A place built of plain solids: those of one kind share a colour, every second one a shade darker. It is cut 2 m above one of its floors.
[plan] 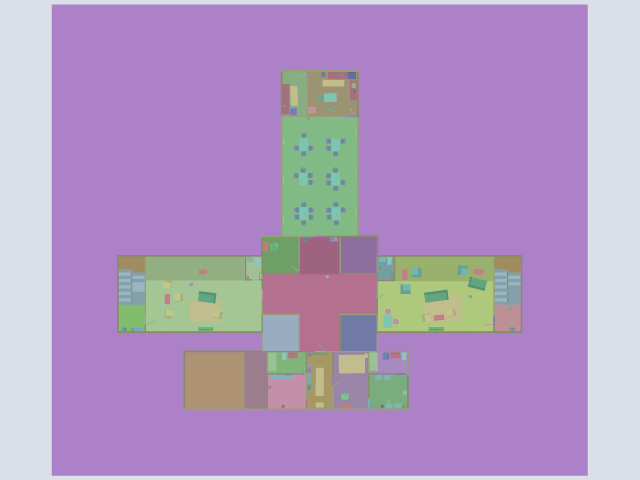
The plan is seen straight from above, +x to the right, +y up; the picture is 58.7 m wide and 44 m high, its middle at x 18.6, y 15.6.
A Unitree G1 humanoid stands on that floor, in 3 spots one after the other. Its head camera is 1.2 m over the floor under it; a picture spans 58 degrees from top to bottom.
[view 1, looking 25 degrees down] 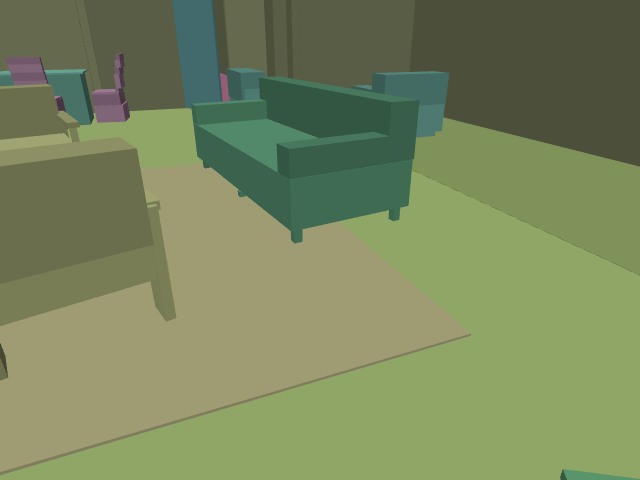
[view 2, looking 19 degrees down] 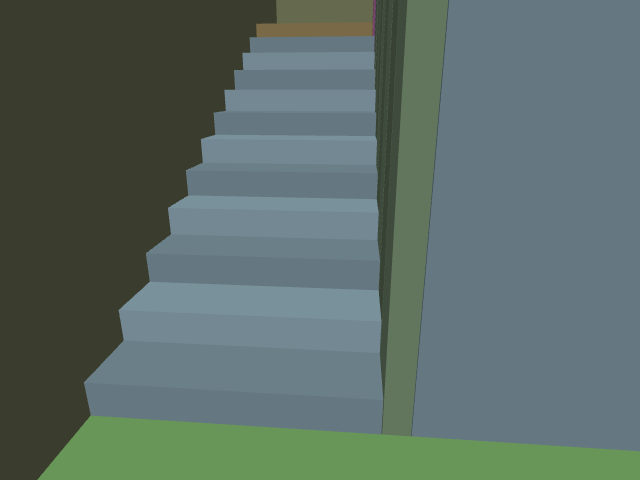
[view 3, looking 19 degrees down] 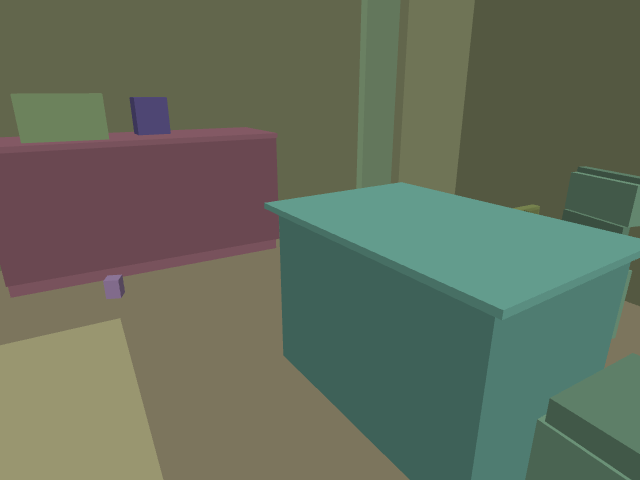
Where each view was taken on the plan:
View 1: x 32.73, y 9.38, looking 158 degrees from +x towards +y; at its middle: rug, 2.81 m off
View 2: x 1.18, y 8.38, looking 95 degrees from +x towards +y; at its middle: stair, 2.29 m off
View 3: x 18.43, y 29.77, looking -30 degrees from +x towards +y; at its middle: kitchen_table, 1.60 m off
